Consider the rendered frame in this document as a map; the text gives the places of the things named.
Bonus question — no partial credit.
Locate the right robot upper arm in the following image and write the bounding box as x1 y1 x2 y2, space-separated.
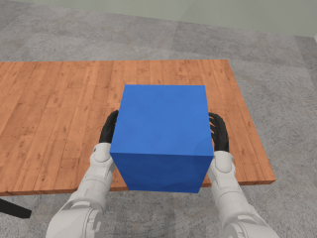
223 221 279 238

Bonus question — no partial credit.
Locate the table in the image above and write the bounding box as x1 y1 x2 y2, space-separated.
0 59 276 219

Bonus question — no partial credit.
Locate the robot left hand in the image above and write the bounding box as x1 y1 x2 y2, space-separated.
99 110 119 144

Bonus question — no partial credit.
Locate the robot left forearm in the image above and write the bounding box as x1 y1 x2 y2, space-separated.
46 142 116 238

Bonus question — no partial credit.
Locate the robot right hand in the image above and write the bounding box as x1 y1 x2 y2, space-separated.
208 112 230 153

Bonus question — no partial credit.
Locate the carton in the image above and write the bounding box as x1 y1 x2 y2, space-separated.
109 84 214 193

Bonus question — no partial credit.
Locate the robot right forearm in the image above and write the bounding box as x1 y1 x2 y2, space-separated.
207 151 270 232

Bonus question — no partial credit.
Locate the left robot upper arm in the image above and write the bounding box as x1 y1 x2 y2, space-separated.
47 207 105 238

